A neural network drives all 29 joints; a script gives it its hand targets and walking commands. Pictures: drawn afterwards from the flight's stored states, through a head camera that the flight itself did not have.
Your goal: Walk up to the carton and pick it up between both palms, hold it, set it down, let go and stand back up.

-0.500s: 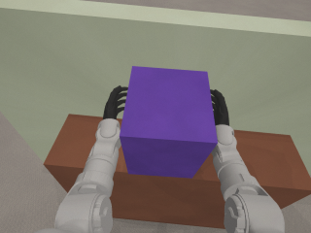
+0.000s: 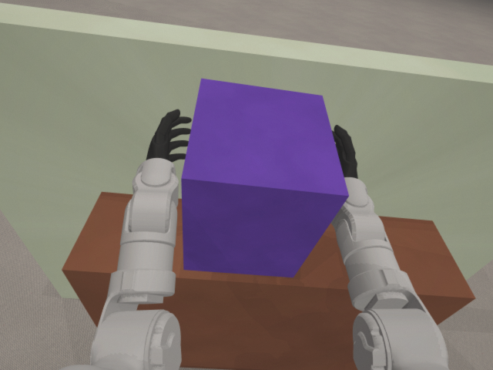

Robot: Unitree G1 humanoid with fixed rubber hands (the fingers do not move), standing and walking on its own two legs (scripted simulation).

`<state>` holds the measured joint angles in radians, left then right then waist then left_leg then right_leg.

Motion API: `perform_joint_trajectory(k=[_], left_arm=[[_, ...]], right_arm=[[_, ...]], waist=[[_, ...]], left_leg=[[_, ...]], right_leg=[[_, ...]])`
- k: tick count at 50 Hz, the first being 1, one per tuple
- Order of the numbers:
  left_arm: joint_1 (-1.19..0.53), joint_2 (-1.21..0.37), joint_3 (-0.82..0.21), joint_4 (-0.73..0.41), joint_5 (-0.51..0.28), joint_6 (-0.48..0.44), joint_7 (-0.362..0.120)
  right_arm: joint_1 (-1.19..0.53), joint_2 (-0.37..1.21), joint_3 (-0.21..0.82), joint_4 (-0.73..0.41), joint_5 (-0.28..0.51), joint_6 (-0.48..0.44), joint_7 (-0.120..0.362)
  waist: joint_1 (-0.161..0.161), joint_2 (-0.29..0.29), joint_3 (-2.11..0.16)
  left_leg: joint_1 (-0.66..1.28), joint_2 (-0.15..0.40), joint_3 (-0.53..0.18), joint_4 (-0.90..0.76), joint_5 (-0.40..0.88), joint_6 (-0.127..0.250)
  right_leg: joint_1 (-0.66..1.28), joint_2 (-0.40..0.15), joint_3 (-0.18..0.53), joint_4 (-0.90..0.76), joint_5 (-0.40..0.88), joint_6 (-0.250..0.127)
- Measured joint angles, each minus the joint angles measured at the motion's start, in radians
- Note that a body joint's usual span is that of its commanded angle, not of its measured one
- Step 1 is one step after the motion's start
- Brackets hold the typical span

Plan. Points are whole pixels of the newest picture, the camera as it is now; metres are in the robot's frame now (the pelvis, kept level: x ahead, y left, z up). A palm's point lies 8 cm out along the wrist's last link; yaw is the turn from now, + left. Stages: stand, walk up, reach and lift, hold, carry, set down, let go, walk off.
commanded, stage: reach and lift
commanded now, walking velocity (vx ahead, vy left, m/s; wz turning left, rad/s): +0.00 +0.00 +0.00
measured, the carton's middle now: (250, 185) +0.38 -0.02 +0.12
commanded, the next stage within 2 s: hold in 1.32 s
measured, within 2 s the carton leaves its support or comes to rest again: neither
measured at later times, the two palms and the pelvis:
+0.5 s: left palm (166, 141) +0.37 +0.12 +0.21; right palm (357, 158) +0.36 -0.18 +0.20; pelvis -0.01 -0.01 +0.00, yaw +0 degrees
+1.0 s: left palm (162, 134) +0.38 +0.12 +0.21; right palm (356, 149) +0.37 -0.17 +0.21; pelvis +0.00 -0.01 +0.00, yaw +0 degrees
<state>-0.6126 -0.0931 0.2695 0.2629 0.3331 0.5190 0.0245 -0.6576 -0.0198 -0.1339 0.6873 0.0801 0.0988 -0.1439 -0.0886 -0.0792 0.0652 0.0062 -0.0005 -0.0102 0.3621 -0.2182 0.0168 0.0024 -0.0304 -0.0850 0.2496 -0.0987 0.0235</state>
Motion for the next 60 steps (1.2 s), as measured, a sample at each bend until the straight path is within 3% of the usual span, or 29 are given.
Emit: perform_joint_trajectory(k=[12, 25, 34, 60], left_arm=[[-0.037, 0.003, 0.004, -0.057, 0.0, 0.09, 0.004], [-0.089, 0.026, 0.057, -0.027, -0.003, 0.135, -0.043], [-0.12, 0.033, 0.074, -0.01, 0.005, 0.152, -0.061], [-0.139, 0.039, 0.065, -0.024, 0.009, 0.189, -0.053]], right_arm=[[-0.043, -0.028, 0.028, -0.049, 0.036, 0.088, -0.006], [-0.098, -0.018, 0.024, -0.054, 0.037, 0.169, -0.035], [-0.127, -0.015, 0.012, -0.032, 0.04, 0.181, -0.039], [-0.158, -0.043, 0.041, -0.025, 0.091, 0.204, -0.048]], waist=[[-0.012, 0.021, 0.01], [-0.018, 0.03, -0.013], [-0.02, 0.028, -0.019], [-0.022, 0.025, -0.024]], left_leg=[[0.002, 0.007, 0.004, 0.002, 0.004, -0.005], [0.015, 0.009, -0.004, -0.018, 0.016, -0.014], [0.015, 0.006, -0.006, -0.019, 0.018, -0.012], [0.015, 0.01, -0.005, -0.003, 0.003, -0.011]], right_leg=[[0.0, 0.008, 0.005, 0.001, 0.006, -0.006], [0.002, 0.01, -0.002, 0.012, -0.002, -0.016], [0.002, 0.007, -0.003, 0.012, -0.002, -0.014], [0.011, 0.014, 0.003, 0.009, -0.006, -0.012]])
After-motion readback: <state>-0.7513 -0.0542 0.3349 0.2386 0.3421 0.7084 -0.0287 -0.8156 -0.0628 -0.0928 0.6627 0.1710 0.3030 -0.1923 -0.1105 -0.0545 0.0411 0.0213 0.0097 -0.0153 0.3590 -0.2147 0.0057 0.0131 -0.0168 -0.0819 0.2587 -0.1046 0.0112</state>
